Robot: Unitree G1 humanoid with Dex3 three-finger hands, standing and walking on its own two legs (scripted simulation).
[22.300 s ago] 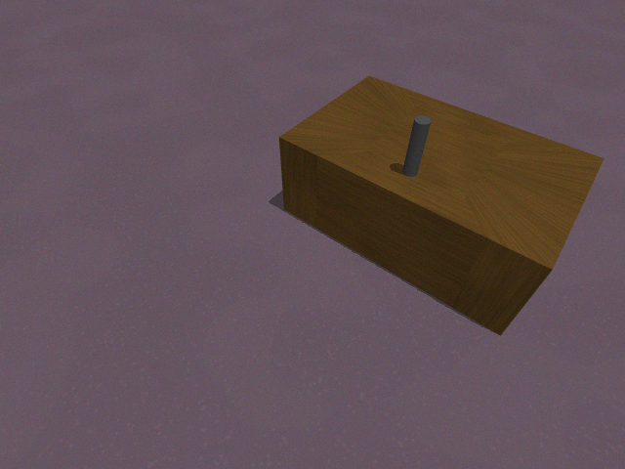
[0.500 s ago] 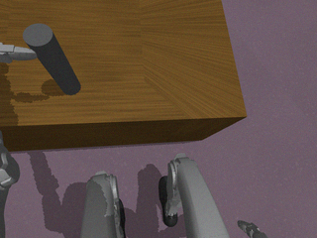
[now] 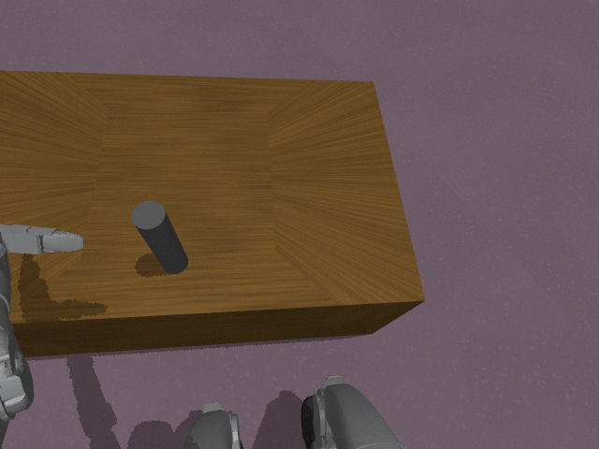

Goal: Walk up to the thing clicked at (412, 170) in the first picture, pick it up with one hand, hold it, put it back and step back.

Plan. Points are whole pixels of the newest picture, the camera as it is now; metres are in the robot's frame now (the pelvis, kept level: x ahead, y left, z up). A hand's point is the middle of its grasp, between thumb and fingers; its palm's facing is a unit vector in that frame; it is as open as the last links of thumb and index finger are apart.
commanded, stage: home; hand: left
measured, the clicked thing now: (163, 241) +0.48 +0.17 -0.20
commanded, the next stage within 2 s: none
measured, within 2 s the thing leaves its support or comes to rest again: neither
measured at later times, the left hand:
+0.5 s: hand (106, 367) +0.26 +0.20 -0.03, palm faces +0.16 -0.95 -0.28, open 17.2 cm
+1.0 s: hand (134, 426) +0.19 +0.16 -0.03, palm faces +0.13 -0.95 -0.27, open 17.5 cm
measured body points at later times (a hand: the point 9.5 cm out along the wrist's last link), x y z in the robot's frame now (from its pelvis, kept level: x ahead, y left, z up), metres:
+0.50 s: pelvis +0.04 -0.01 +0.05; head +0.08 -0.01 +0.50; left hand +0.24 +0.25 -0.01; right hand +0.21 -0.24 -0.04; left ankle +0.00 +0.10 -0.66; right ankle +0.06 -0.12 -0.66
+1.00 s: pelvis +0.03 -0.02 +0.06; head +0.05 -0.02 +0.51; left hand +0.18 +0.21 -0.01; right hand +0.19 -0.25 -0.03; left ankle +0.00 +0.10 -0.66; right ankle +0.06 -0.12 -0.66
